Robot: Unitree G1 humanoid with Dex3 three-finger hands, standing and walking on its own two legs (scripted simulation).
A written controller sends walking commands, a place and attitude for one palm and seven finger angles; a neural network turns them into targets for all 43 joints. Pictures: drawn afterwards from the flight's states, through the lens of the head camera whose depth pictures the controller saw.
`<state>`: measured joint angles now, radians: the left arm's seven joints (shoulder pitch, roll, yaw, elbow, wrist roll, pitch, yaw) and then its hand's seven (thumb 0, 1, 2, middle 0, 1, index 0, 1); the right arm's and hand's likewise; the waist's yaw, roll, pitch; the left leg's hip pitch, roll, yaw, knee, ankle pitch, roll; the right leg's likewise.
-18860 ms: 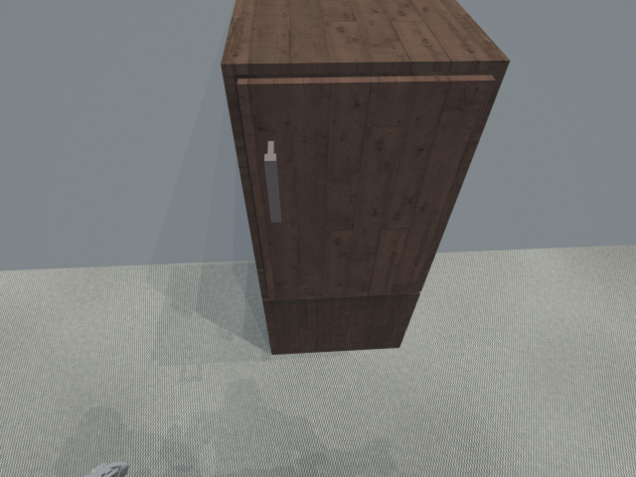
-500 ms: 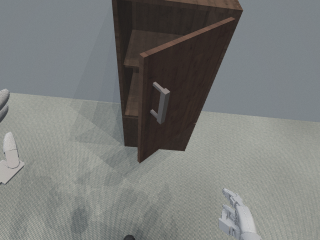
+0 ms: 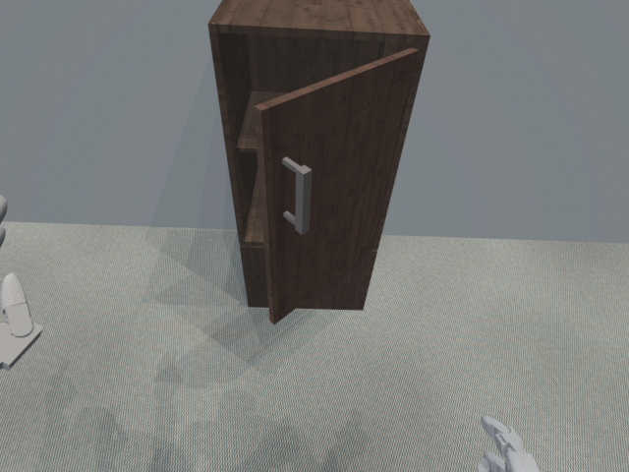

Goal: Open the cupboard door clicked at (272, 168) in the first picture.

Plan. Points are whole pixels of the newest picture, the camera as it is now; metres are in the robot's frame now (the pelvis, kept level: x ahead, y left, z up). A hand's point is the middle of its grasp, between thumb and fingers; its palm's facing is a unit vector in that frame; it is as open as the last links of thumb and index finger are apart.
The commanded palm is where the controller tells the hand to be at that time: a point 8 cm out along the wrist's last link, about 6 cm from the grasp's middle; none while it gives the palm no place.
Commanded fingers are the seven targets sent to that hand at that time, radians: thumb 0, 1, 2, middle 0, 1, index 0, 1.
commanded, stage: stop stepping back and stand still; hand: left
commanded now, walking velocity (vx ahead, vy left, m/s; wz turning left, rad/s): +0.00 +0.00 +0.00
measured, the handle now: (295, 196) +0.56 +0.04 +0.04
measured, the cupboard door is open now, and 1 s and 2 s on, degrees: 44 44 44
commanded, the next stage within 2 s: let the arm hang, fingers relaxed in 0.58 s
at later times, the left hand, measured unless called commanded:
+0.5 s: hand out of the picture +0.16 +0.28 +0.17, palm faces +0.42 -0.79 -0.45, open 7.4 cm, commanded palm +0.10 +0.32 +0.18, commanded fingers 0.00 0.90 0.90 -0.20 -0.30 -0.20 -0.30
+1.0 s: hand out of the picture -0.03 +0.19 -0.17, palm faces +0.03 -0.98 -0.17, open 7.1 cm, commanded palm none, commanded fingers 0.00 0.90 0.90 -0.20 -0.30 -0.20 -0.30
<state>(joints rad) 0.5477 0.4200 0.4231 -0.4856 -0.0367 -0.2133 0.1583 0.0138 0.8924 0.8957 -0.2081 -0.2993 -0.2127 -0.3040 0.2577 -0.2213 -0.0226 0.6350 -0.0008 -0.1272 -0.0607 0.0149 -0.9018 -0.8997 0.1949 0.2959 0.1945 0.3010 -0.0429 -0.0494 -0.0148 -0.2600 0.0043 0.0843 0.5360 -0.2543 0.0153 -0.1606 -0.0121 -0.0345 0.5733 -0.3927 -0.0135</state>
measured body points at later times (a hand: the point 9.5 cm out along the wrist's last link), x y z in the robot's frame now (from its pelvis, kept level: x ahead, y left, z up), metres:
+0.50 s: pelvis -0.03 +0.02 +0.01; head -0.02 +0.03 +0.46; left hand +0.13 +0.32 +0.19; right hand +0.14 -0.21 -0.07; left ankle +0.02 +0.11 -0.73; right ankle -0.05 -0.10 -0.73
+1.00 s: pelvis -0.05 +0.02 +0.00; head -0.03 +0.03 +0.45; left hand -0.03 +0.24 -0.16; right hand +0.01 -0.24 -0.14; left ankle +0.02 +0.11 -0.73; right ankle -0.05 -0.10 -0.73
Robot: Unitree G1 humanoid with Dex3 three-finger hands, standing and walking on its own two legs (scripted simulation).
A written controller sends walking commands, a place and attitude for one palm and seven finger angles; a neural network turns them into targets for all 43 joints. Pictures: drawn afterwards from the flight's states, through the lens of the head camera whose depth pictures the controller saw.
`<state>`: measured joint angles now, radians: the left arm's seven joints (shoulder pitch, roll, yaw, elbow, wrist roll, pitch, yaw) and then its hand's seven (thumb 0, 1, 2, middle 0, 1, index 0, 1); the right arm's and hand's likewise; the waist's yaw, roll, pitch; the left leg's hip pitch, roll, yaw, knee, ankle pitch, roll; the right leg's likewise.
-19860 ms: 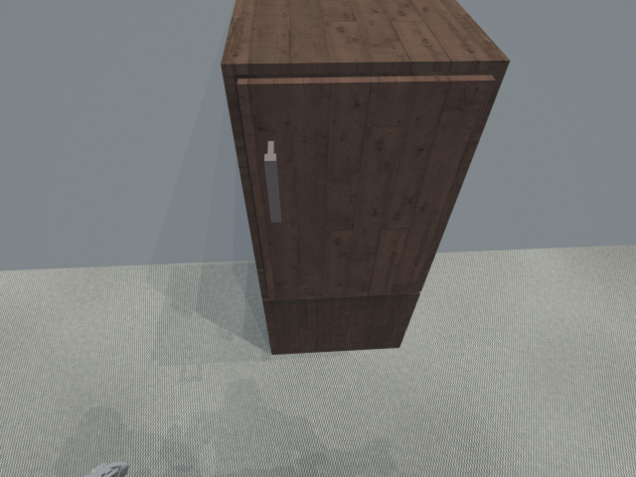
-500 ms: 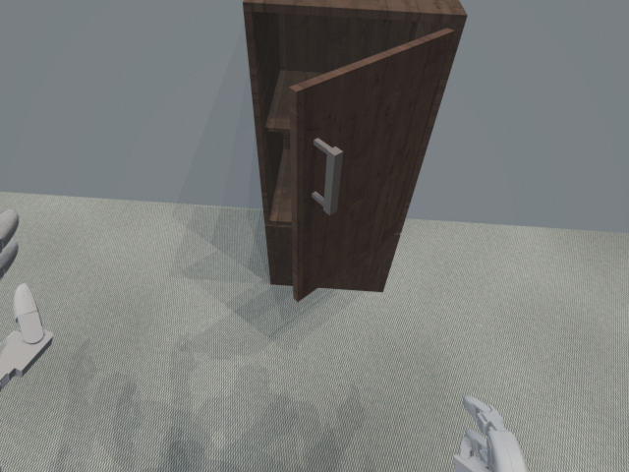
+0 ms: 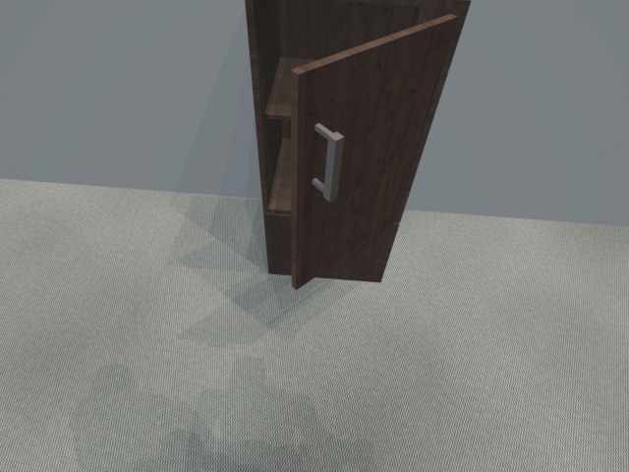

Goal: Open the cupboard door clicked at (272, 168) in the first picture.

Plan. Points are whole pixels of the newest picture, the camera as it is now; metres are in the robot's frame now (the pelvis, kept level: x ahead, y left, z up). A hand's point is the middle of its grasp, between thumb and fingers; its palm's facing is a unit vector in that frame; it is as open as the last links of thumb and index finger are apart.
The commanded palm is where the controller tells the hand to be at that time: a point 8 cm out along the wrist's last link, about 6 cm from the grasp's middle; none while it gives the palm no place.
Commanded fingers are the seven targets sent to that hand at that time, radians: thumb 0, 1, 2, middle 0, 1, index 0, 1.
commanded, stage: let the arm hang, fingers relaxed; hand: left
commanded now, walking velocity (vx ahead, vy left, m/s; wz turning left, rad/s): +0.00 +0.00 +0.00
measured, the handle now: (325, 163) +0.61 +0.00 +0.03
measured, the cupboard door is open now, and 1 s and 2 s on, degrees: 44 44 44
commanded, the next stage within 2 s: look to check the result in 0.78 s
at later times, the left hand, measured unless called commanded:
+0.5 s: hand out of the picture -0.03 +0.15 -0.17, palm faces +0.06 -0.98 -0.17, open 7.3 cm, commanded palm none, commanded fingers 0.00 0.90 0.90 -0.20 -0.30 -0.20 -0.30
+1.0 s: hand out of the picture -0.01 +0.16 -0.17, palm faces +0.05 -0.98 -0.18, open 7.3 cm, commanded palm none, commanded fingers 0.00 0.90 0.90 -0.20 -0.30 -0.20 -0.30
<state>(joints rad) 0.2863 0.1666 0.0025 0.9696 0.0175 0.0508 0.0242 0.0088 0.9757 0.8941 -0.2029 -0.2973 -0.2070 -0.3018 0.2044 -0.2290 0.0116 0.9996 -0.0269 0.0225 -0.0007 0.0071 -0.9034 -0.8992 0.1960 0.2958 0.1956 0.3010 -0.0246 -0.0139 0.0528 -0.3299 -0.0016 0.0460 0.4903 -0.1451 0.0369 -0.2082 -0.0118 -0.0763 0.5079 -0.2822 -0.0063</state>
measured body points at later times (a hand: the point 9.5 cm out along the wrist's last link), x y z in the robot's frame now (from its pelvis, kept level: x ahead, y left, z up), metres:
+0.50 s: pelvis +0.00 +0.00 +0.00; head +0.00 -0.01 +0.45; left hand -0.03 +0.20 -0.16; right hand -0.02 -0.19 -0.17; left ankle +0.07 +0.09 -0.73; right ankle +0.00 -0.11 -0.73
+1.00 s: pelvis +0.02 +0.00 +0.01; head +0.04 -0.01 +0.45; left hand -0.02 +0.21 -0.15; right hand +0.00 -0.21 -0.16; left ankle +0.07 +0.09 -0.73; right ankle +0.00 -0.11 -0.73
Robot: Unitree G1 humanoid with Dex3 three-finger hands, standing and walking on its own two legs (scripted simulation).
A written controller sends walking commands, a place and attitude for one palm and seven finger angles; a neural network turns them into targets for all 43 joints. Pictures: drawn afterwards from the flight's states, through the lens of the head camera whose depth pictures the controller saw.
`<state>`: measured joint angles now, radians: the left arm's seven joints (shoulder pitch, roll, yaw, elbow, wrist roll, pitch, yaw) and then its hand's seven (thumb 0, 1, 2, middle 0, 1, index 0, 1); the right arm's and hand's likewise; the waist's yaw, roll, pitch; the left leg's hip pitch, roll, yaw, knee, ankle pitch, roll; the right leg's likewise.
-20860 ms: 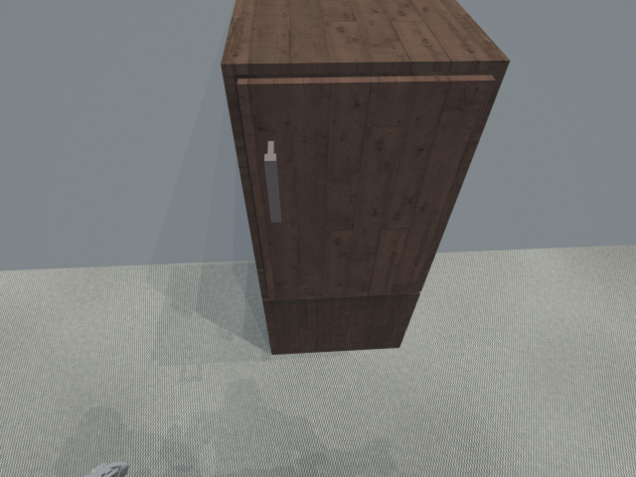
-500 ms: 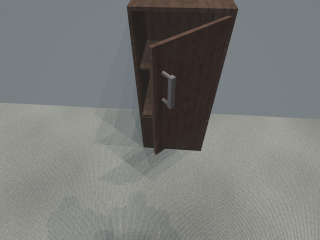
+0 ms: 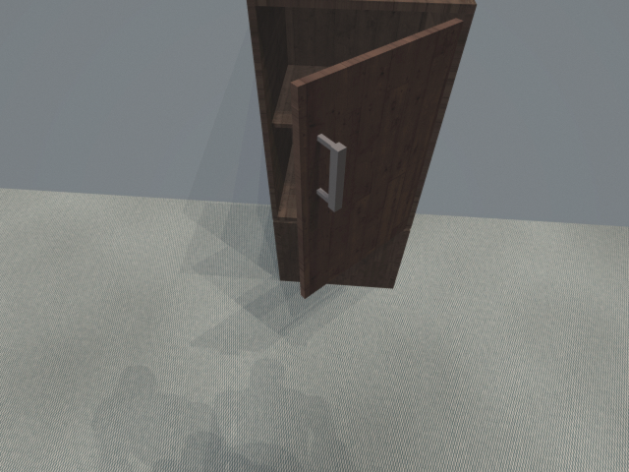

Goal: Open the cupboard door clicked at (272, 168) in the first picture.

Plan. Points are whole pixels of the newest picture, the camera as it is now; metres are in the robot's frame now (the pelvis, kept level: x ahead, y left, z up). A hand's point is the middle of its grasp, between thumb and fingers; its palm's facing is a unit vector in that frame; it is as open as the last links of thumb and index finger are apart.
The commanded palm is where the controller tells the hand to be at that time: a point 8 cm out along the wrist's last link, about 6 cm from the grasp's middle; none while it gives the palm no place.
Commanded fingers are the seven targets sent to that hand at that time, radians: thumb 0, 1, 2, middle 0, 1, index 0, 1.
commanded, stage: look to check the result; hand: left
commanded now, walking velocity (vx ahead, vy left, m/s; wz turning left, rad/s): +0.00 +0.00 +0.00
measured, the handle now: (329, 173) +0.59 +0.01 +0.03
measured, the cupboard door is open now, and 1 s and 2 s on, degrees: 44 44 44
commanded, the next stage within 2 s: walk to a spot facing it in 0.36 s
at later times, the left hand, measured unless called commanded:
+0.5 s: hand out of the picture +0.00 +0.15 -0.17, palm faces +0.05 -0.99 -0.16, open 7.3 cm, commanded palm none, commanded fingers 0.00 0.90 0.90 -0.20 -0.30 -0.20 -0.30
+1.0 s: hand out of the picture +0.10 +0.16 -0.17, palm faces -0.14 -0.95 -0.30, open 7.3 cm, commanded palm none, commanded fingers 0.00 0.90 0.90 -0.20 -0.30 -0.20 -0.30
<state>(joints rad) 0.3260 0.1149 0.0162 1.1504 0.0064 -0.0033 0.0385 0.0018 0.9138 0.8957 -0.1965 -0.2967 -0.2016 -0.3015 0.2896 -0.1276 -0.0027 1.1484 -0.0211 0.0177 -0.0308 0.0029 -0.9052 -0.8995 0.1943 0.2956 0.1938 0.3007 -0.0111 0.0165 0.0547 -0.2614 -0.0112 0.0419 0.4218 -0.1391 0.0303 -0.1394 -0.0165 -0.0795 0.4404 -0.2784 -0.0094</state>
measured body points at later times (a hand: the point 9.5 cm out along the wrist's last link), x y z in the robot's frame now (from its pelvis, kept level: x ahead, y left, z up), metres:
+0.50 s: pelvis +0.02 -0.01 +0.00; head +0.04 -0.01 +0.45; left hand +0.00 +0.20 -0.16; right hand +0.01 -0.22 -0.16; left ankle +0.06 +0.10 -0.74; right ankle -0.02 -0.11 -0.74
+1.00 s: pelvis +0.01 -0.04 -0.02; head +0.05 -0.08 +0.43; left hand +0.10 +0.21 -0.15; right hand +0.01 -0.29 -0.19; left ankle +0.05 +0.10 -0.72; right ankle -0.02 -0.11 -0.74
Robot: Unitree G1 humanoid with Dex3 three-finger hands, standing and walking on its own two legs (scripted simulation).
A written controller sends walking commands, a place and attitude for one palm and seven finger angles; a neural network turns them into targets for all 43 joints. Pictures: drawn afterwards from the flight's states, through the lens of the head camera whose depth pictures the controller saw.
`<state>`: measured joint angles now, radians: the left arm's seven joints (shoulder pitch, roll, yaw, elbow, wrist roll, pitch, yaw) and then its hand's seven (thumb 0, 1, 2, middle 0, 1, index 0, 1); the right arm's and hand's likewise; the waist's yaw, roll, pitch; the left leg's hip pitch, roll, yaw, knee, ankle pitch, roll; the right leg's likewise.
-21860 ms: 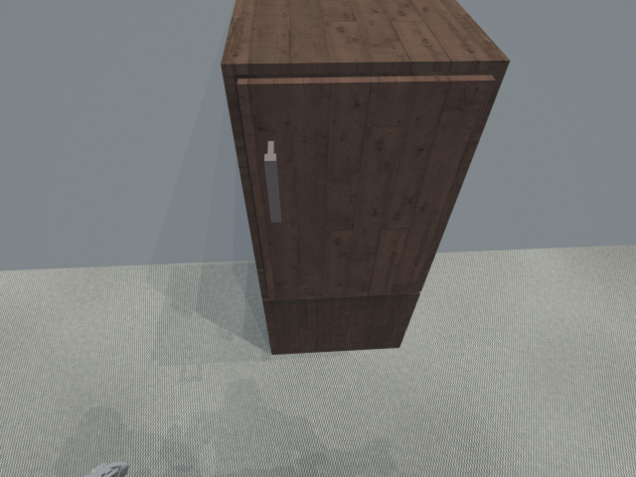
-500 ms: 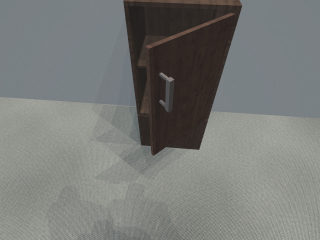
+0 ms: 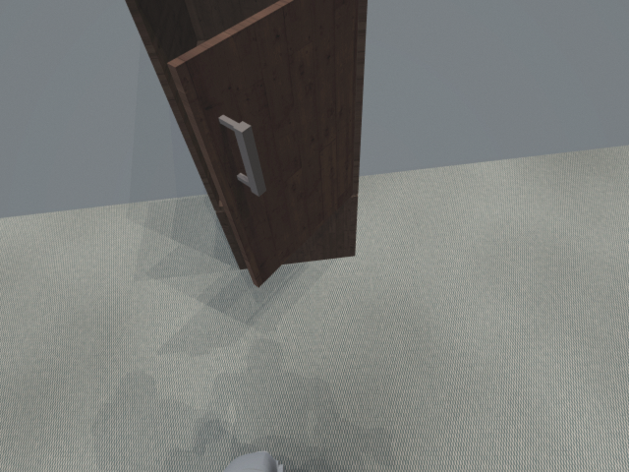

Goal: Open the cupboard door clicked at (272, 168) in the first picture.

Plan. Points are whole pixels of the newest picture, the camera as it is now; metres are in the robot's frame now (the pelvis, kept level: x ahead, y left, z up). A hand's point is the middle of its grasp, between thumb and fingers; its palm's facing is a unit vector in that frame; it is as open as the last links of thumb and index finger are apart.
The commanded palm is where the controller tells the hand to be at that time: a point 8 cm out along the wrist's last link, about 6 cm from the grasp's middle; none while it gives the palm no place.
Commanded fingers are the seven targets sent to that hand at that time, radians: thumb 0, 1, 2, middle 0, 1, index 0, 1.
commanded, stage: walk to a spot facing it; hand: left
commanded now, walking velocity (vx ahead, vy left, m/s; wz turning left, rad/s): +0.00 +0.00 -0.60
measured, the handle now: (243, 157) +0.56 +0.16 +0.04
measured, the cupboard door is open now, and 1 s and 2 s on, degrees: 44 44 44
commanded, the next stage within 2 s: none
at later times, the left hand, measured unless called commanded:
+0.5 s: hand out of the picture +0.12 +0.23 -0.17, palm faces -0.19 -0.96 -0.22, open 7.3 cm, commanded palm none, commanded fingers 0.00 0.90 0.90 -0.20 -0.30 -0.20 -0.30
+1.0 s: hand (269, 393) +0.24 +0.10 -0.14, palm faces -0.59 -0.76 -0.27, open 7.3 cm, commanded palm none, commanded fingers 0.00 0.90 0.90 -0.20 -0.30 -0.20 -0.30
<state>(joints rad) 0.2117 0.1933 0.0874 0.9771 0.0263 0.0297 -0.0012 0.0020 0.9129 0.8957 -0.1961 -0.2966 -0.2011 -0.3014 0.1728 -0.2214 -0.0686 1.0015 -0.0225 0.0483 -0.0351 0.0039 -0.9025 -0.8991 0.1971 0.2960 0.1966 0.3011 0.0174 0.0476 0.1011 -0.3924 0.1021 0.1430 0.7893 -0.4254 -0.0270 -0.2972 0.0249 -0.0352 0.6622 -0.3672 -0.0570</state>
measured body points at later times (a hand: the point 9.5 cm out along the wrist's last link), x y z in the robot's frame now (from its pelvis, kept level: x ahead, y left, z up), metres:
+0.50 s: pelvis +0.03 +0.04 +0.00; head +0.09 +0.05 +0.45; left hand +0.13 +0.28 -0.15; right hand +0.11 -0.23 -0.12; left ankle +0.07 +0.15 -0.73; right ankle -0.02 -0.07 -0.71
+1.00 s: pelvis +0.02 +0.02 +0.01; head +0.06 -0.04 +0.45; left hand +0.27 +0.14 -0.12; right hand -0.13 -0.21 -0.15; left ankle +0.07 +0.15 -0.65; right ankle -0.04 -0.07 -0.72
